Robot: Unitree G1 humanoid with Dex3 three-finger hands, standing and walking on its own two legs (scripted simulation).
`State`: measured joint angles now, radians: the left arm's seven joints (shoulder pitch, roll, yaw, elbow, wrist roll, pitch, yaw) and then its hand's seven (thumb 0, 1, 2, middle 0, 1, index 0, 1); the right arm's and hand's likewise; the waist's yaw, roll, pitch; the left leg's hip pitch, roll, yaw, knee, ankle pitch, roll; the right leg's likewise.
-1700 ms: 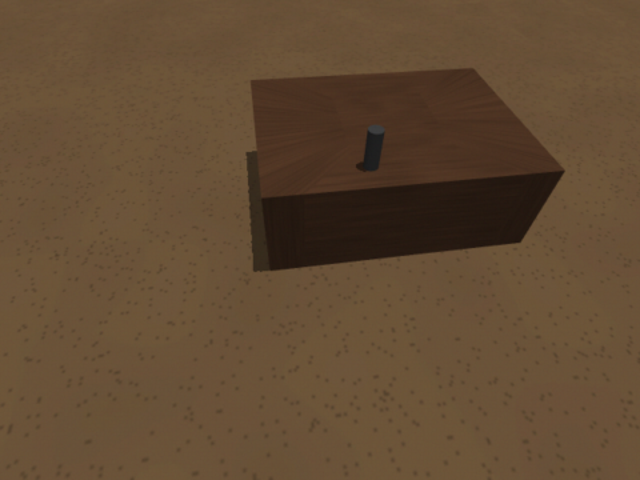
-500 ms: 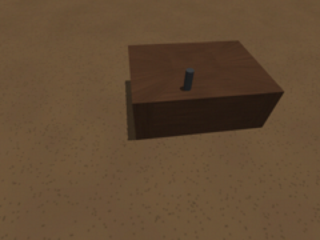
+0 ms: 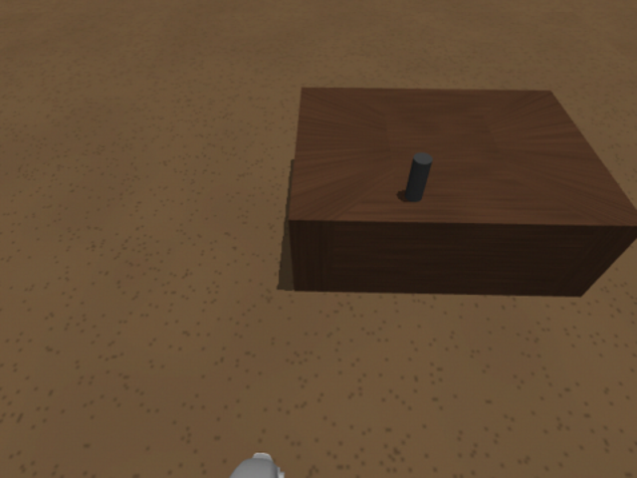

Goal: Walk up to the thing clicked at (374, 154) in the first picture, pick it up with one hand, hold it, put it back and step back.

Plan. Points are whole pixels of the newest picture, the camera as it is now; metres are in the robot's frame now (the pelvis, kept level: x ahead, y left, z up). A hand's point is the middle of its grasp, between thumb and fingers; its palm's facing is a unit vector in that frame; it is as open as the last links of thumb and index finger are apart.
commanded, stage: walk up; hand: right
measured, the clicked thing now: (417, 178) +1.00 -0.24 -0.31
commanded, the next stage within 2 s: none
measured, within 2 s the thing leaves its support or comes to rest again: neither
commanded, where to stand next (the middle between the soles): +0.58 -0.04 m, yaw +3 degrees
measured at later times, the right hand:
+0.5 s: hand (535, 399) +0.30 -0.31 -0.16, palm faces -0.05 +0.92 -0.38, open 7.4 cm
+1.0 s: hand (500, 287) +0.49 -0.30 -0.13, palm faces -0.06 +0.91 -0.41, open 7.3 cm
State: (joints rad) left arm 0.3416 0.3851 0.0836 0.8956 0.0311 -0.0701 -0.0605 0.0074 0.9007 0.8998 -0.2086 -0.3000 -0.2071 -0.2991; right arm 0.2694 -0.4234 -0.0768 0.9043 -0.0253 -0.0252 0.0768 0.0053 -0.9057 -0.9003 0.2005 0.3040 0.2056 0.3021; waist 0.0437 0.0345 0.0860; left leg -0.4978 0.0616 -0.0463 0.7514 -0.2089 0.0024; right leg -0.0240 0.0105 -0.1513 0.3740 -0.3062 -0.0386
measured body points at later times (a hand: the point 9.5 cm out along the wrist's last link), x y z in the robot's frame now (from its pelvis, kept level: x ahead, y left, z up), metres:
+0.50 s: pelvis +0.22 -0.04 -0.03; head +0.22 -0.05 +0.42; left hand +0.28 +0.30 -0.12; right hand +0.30 -0.36 -0.13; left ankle +0.17 +0.13 -0.74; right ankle +0.31 -0.17 -0.74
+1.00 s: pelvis +0.39 -0.03 -0.02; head +0.40 -0.01 +0.43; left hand +0.41 +0.29 -0.14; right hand +0.49 -0.34 -0.10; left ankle +0.44 +0.07 -0.74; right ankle +0.38 -0.17 -0.68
